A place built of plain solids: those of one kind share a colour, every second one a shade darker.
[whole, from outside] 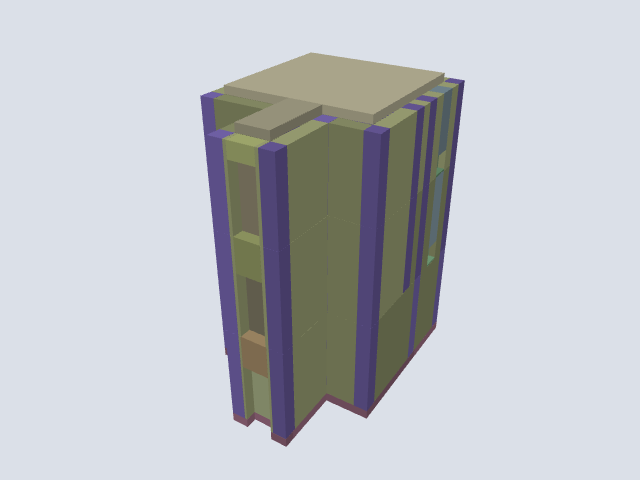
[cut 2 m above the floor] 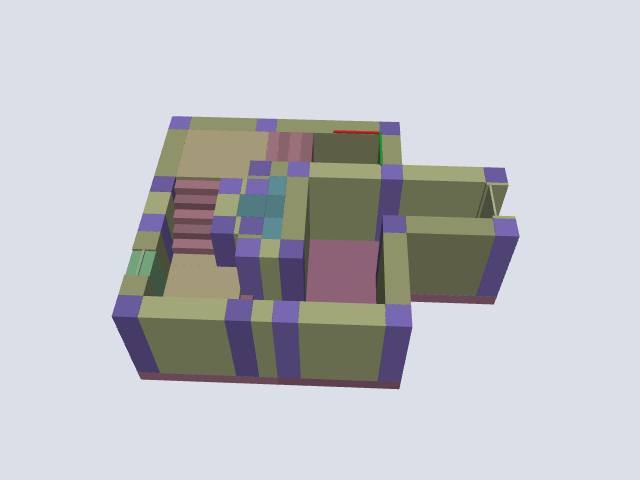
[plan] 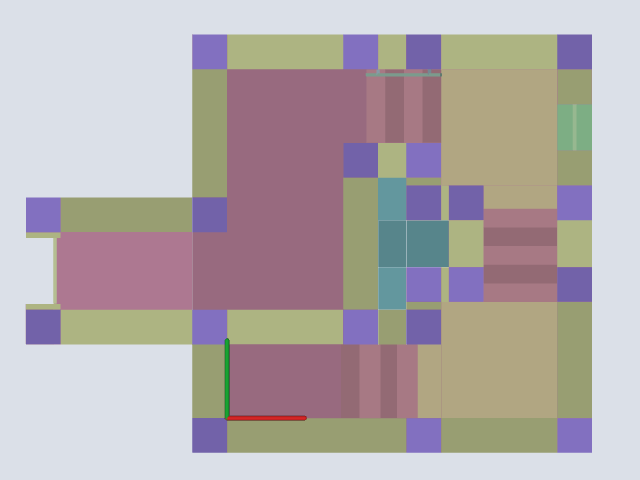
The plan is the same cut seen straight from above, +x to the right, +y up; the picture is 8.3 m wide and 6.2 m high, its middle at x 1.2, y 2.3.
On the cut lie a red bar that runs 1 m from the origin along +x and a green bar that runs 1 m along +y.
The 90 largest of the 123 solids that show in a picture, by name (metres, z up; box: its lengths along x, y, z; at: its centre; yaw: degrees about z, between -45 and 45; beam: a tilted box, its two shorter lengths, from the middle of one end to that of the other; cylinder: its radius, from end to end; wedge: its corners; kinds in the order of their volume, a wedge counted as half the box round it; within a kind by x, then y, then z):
{
 "wall_1": {"box": [1.7, 0.45, 3.06], "at": [-1.3, 1.18, 1.53]},
 "wall_2": {"box": [1.7, 0.45, 3.06], "at": [-1.3, 1.18, 4.58]},
 "wall_3": {"box": [1.7, 0.45, 2.47], "at": [-1.3, 1.18, 7.35]},
 "wall_4": {"box": [1.7, 0.45, 3.06], "at": [-1.3, 2.62, 1.53]},
 "wall_5": {"box": [1.7, 0.45, 2.47], "at": [-1.3, 2.62, 7.35]},
 "wall_6": {"box": [0.45, 0.95, 3.06], "at": [-0.23, 0.47, 1.53]},
 "wall_7": {"box": [0.45, 0.95, 3.06], "at": [-0.23, 0.47, 4.58]},
 "wall_8": {"box": [0.45, 0.95, 2.47], "at": [-0.23, 0.47, 7.35]},
 "wall_9": {"box": [0.45, 1.66, 3.06], "at": [-0.23, 3.68, 1.53]},
 "wall_10": {"box": [0.45, 1.66, 2.47], "at": [-0.23, 3.68, 7.35]},
 "wall_11": {"box": [1.5, 0.45, 3.06], "at": [0.75, -0.23, 4.58]},
 "wall_12": {"box": [1.5, 0.45, 2.47], "at": [0.75, -0.23, 7.35]},
 "wall_13": {"box": [1.5, 0.45, 2.56], "at": [0.75, 1.18, 1.28]},
 "wall_14": {"box": [1.5, 0.45, 3.06], "at": [0.75, 4.73, 1.53]},
 "wall_15": {"box": [1.5, 0.45, 2.47], "at": [0.75, 4.73, 7.35]},
 "wall_16": {"box": [2.31, 0.45, 3.06], "at": [1.16, -0.23, 1.53]},
 "wall_17": {"box": [0.45, 1.71, 3.06], "at": [1.73, 2.25, 1.53]},
 "wall_18": {"box": [0.36, 0.45, 3.06], "at": [2.13, -0.23, 4.58]},
 "wall_19": {"box": [0.36, 0.45, 2.47], "at": [2.13, -0.23, 7.35]},
 "wall_20": {"box": [0.36, 0.45, 3.06], "at": [2.13, 1.18, 1.53]},
 "wall_21": {"box": [0.36, 0.45, 3.06], "at": [2.13, 3.33, 1.53]},
 "wall_22": {"box": [0.36, 0.45, 3.06], "at": [2.13, 4.73, 1.53]},
 "wall_23": {"box": [0.45, 0.45, 3.06], "at": [2.99, -0.23, 4.58]},
 "wall_24": {"box": [0.45, 0.45, 2.47], "at": [2.99, -0.23, 7.35]},
 "wall_25": {"box": [0.45, 0.61, 3.06], "at": [3.09, 2.25, 1.53]},
 "wall_26": {"box": [1.5, 0.45, 3.06], "at": [3.51, -0.23, 1.53]},
 "wall_27": {"box": [1.5, 0.45, 3.06], "at": [3.51, 4.73, 1.53]},
 "wall_28": {"box": [0.45, 0.45, 3.06], "at": [4.04, -0.23, 4.58]},
 "wall_29": {"box": [0.45, 0.45, 2.47], "at": [4.04, -0.23, 7.35]},
 "wall_30": {"box": [0.45, 1.5, 3.06], "at": [4.49, 0.75, 1.53]},
 "wall_31": {"box": [0.45, 0.61, 3.06], "at": [4.49, 2.25, 1.53]},
 "wall_32": {"box": [0.45, 0.45, 3.06], "at": [4.49, 3.23, 1.53]},
 "wall_33": {"box": [0.45, 0.45, 3.06], "at": [4.49, 4.28, 1.53]},
 "wallpost_1": {"box": [0.45, 0.45, 3.06], "at": [-2.38, 1.18, 1.53]},
 "wallpost_2": {"box": [0.45, 0.45, 3.06], "at": [-2.38, 1.18, 4.58]},
 "wallpost_3": {"box": [0.45, 0.45, 2.47], "at": [-2.38, 1.18, 7.35]},
 "wallpost_4": {"box": [0.45, 0.45, 3.06], "at": [-2.38, 2.62, 1.53]},
 "wallpost_5": {"box": [0.45, 0.45, 3.06], "at": [-2.38, 2.62, 4.58]},
 "wallpost_6": {"box": [0.45, 0.45, 2.47], "at": [-2.38, 2.62, 7.35]},
 "wallpost_7": {"box": [0.45, 0.45, 3.06], "at": [-0.23, -0.23, 1.53]},
 "wallpost_8": {"box": [0.45, 0.45, 3.06], "at": [-0.23, -0.23, 4.58]},
 "wallpost_9": {"box": [0.45, 0.45, 2.47], "at": [-0.23, -0.23, 7.35]},
 "wallpost_10": {"box": [0.45, 0.45, 3.06], "at": [-0.23, 1.18, 1.53]},
 "wallpost_11": {"box": [0.45, 0.45, 2.47], "at": [-0.23, 1.18, 7.35]},
 "wallpost_12": {"box": [0.45, 0.45, 3.06], "at": [-0.23, 2.62, 1.53]},
 "wallpost_13": {"box": [0.45, 0.45, 3.06], "at": [-0.23, 4.73, 1.53]},
 "wallpost_14": {"box": [0.45, 0.45, 3.06], "at": [-0.23, 4.73, 4.58]},
 "wallpost_15": {"box": [0.45, 0.45, 2.47], "at": [-0.23, 4.73, 7.35]},
 "wallpost_16": {"box": [0.45, 0.45, 3.06], "at": [1.73, -0.23, 4.58]},
 "wallpost_17": {"box": [0.45, 0.45, 2.47], "at": [1.73, -0.23, 7.35]},
 "wallpost_18": {"box": [0.45, 0.45, 3.06], "at": [1.73, 1.18, 1.53]},
 "wallpost_19": {"box": [0.45, 0.45, 3.06], "at": [1.73, 3.33, 1.53]},
 "wallpost_20": {"box": [0.45, 0.45, 3.06], "at": [1.73, 4.73, 1.53]},
 "wallpost_21": {"box": [0.45, 0.45, 3.06], "at": [2.54, -0.23, 1.53]},
 "wallpost_22": {"box": [0.45, 0.45, 3.06], "at": [2.54, -0.23, 4.58]},
 "wallpost_23": {"box": [0.45, 0.45, 2.47], "at": [2.54, -0.23, 7.35]},
 "wallpost_24": {"box": [0.45, 0.45, 3.06], "at": [2.54, 1.18, 1.53]},
 "wallpost_25": {"box": [0.45, 0.45, 3.06], "at": [2.54, 1.73, 1.53]},
 "wallpost_26": {"box": [0.45, 0.45, 3.06], "at": [2.54, 2.78, 1.53]},
 "wallpost_27": {"box": [0.45, 0.45, 3.06], "at": [2.54, 3.33, 1.53]},
 "wallpost_28": {"box": [0.45, 0.45, 3.06], "at": [2.54, 4.73, 1.53]},
 "wallpost_29": {"box": [0.45, 0.45, 3.06], "at": [3.09, 1.73, 1.53]},
 "wallpost_30": {"box": [0.45, 0.45, 3.06], "at": [3.09, 2.78, 1.53]},
 "wallpost_31": {"box": [0.45, 0.45, 3.06], "at": [4.49, -0.23, 1.53]},
 "wallpost_32": {"box": [0.45, 0.45, 3.06], "at": [4.49, -0.23, 4.58]},
 "wallpost_33": {"box": [0.45, 0.45, 2.47], "at": [4.49, -0.23, 7.35]},
 "wallpost_34": {"box": [0.45, 0.45, 3.06], "at": [4.49, 1.73, 1.53]},
 "wallpost_35": {"box": [0.45, 0.45, 3.06], "at": [4.49, 2.78, 1.53]},
 "wallpost_36": {"box": [0.45, 0.45, 3.06], "at": [4.49, 4.73, 1.53]},
 "core_fill_1": {"box": [0.36, 0.55, 8.59], "at": [2.13, 1.68, 4.29]},
 "core_fill_2": {"box": [0.36, 0.61, 8.59], "at": [2.13, 2.25, 4.29]},
 "core_fill_3": {"box": [0.36, 0.55, 8.59], "at": [2.13, 2.83, 4.29]},
 "core_fill_4": {"box": [0.55, 0.61, 8.59], "at": [2.59, 2.25, 4.29]},
 "floor_slab_1": {"box": [1.8, 1.9, 0.3], "at": [-1.35, 1.9, -0.15]},
 "floor_slab_2": {"box": [2.4, 5.41, 0.3], "at": [0.75, 2.25, -0.15]},
 "floor_slab_3": {"box": [1.85, 5.41, 0.3], "at": [3.79, 2.25, -0.15]},
 "landing_slab_1": {"box": [0.33, 0.95, 2.1], "at": [2.6, 0.47, 1.05]},
 "landing_slab_2": {"box": [1.5, 1.5, 2.1], "at": [3.51, 0.75, 1.05]},
 "landing_slab_3": {"box": [1.5, 1.5, 0.96], "at": [3.51, 3.75, 0.48]},
 "roof_slab_1": {"box": [2.15, 1.0, 0.25], "at": [-1.07, 1.9, 8.71]},
 "roof_slab_2": {"box": [4.26, 4.51, 0.25], "at": [2.13, 2.25, 8.71]},
 "tread_slab_1": {"box": [0.27, 0.95, 2.87], "at": [1.61, 0.47, 1.43]},
 "tread_slab_2": {"box": [0.27, 0.95, 2.67], "at": [1.85, 0.47, 1.34]},
 "tread_slab_3": {"box": [0.27, 0.95, 2.48], "at": [2.09, 0.47, 1.24]},
 "tread_slab_4": {"box": [0.27, 0.95, 2.29], "at": [2.33, 0.47, 1.15]},
 "tread_slab_5": {"box": [0.95, 0.27, 1.91], "at": [3.79, 1.61, 0.95]},
 "tread_slab_6": {"box": [0.95, 0.27, 1.72], "at": [3.79, 1.85, 0.86]},
 "wall_head_win_1": {"box": [0.6, 0.45, 2.4], "at": [3.51, -0.23, 4.91]},
 "wall_head_win_2": {"box": [0.6, 0.45, 1.81], "at": [3.51, -0.23, 7.68]},
 "wall_sill_win_1": {"box": [0.45, 0.6, 1.96], "at": [4.49, 3.75, 0.98]}
}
